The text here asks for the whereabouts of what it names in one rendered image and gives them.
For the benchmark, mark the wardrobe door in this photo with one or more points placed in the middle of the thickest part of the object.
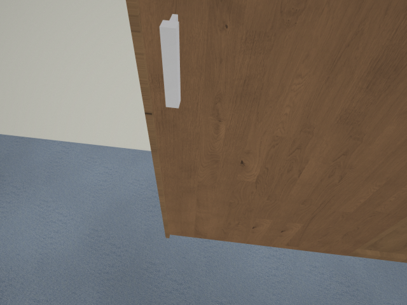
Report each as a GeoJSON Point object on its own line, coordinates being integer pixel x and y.
{"type": "Point", "coordinates": [393, 240]}
{"type": "Point", "coordinates": [292, 126]}

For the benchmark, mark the handle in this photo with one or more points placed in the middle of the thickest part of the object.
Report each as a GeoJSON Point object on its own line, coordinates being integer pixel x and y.
{"type": "Point", "coordinates": [169, 38]}

